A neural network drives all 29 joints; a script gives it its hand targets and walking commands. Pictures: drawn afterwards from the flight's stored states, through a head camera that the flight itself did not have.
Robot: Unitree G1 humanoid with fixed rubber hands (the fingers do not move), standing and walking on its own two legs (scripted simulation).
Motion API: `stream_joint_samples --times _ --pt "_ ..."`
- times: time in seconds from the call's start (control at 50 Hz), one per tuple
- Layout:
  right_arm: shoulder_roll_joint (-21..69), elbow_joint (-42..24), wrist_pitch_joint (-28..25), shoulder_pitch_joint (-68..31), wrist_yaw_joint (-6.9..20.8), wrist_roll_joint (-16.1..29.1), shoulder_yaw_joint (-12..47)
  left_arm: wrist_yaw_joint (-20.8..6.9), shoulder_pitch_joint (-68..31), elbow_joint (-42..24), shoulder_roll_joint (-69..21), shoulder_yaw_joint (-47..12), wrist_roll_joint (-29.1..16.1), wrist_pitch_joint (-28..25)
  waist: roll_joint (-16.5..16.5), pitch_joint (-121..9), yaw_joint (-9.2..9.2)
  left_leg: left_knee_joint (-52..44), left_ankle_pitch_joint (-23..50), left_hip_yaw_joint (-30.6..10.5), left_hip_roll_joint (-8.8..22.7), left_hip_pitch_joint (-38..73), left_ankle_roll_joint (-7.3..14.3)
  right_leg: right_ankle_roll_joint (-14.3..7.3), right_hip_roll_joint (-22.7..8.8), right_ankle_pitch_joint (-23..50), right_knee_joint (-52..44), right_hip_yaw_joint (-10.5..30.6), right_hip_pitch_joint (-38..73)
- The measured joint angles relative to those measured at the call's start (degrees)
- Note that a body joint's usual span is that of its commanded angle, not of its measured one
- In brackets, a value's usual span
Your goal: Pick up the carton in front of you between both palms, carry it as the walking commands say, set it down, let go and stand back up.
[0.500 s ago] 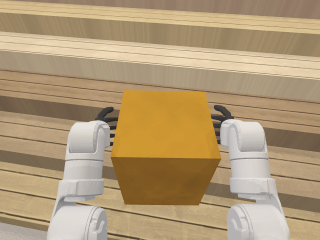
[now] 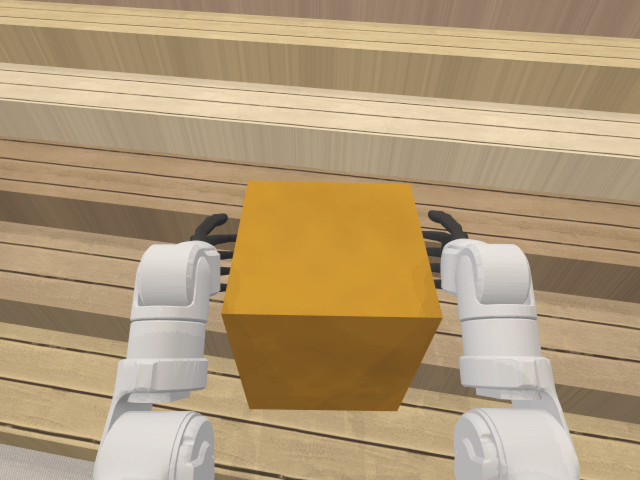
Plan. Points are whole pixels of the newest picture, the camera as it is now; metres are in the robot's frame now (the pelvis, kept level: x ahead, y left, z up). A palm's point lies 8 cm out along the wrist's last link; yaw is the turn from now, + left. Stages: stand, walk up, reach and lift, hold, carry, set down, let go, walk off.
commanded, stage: carry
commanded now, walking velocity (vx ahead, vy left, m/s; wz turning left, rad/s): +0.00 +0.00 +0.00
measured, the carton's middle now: (326, 301) +0.35 +0.00 +0.04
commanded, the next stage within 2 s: none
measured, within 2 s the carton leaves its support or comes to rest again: neither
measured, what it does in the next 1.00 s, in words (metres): shifts its weight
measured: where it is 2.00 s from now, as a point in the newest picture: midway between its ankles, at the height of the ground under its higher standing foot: (316, 375)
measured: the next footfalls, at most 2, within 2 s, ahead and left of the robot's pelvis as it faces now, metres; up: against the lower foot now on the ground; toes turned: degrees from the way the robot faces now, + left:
left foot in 1.48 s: +0.45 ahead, +0.12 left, +0.15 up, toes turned +1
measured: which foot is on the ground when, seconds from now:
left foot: down 0.00-1.00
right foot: down 0.00-1.00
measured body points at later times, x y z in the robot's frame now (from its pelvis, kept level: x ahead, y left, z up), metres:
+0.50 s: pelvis +0.00 +0.00 +0.00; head -0.01 +0.00 +0.45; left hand +0.36 +0.15 +0.12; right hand +0.36 -0.15 +0.12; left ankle +0.06 +0.11 -0.73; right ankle +0.02 -0.09 -0.73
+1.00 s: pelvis +0.08 +0.01 -0.01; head +0.07 +0.01 +0.44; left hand +0.45 +0.17 +0.16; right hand +0.46 -0.14 +0.16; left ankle +0.06 +0.11 -0.73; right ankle +0.02 -0.09 -0.73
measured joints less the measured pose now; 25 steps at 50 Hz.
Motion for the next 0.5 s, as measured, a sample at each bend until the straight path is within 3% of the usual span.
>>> stream_joint_samples --times 0.5 --pt "0.03 -0.25 0.01 0.13 0.01 0.00 0.01 0.03 0.05 -0.14 0.01 -0.04 -0.05 -0.05 -0.01 -0.03 0.03 -0.04 0.12 0.06 0.15 -0.20 -0.08 -0.01 -0.08 0.13 -0.02 -0.17 -0.25"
